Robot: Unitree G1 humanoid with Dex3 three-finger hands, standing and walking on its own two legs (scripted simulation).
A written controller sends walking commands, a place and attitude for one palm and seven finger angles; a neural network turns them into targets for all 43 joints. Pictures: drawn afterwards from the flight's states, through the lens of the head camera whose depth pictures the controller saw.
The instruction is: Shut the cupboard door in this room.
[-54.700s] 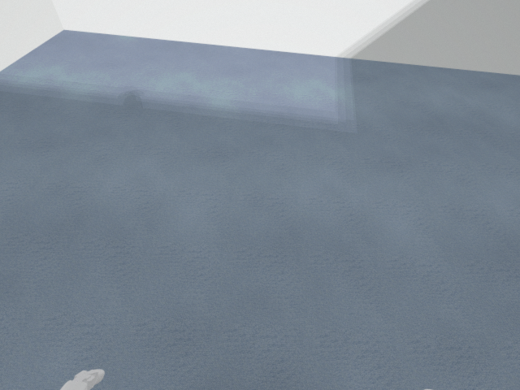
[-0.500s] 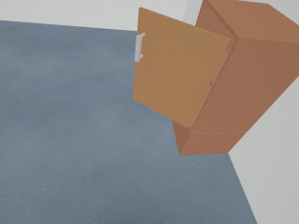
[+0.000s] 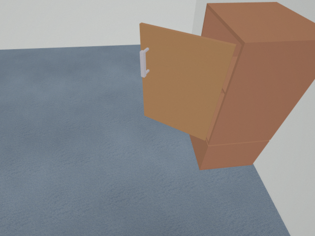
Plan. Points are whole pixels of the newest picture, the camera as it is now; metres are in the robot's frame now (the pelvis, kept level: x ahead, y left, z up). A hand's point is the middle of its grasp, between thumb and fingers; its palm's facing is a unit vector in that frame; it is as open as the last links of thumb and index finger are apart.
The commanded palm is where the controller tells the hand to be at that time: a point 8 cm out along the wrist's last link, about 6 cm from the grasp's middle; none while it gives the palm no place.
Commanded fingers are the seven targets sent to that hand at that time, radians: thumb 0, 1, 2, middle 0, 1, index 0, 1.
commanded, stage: let the arm hang, fingers relaxed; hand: left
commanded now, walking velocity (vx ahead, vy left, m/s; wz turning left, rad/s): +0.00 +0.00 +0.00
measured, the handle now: (145, 62) +0.89 +0.11 -0.02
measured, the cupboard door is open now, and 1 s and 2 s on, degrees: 55 55 55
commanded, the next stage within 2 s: look to check the result in 0.26 s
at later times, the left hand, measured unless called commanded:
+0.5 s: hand out of the picture -0.03 +0.14 -0.18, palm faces +0.03 -0.99 -0.17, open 7.3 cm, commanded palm none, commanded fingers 0.00 0.90 0.90 -0.20 -0.30 -0.20 -0.30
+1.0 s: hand out of the picture +0.00 +0.13 -0.18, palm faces +0.03 -0.99 -0.15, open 7.3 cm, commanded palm none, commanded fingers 0.00 0.90 0.90 -0.20 -0.30 -0.20 -0.30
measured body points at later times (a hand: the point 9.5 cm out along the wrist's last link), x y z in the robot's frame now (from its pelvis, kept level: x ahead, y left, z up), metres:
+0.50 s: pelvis +0.02 -0.01 +0.00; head +0.03 -0.01 +0.45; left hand -0.02 +0.20 -0.16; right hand -0.01 -0.22 -0.16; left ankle +0.06 +0.08 -0.74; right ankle -0.03 -0.12 -0.74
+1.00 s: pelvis +0.03 -0.02 +0.00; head +0.04 -0.01 +0.45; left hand +0.00 +0.18 -0.16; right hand +0.02 -0.24 -0.16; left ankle +0.06 +0.08 -0.74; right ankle -0.03 -0.12 -0.74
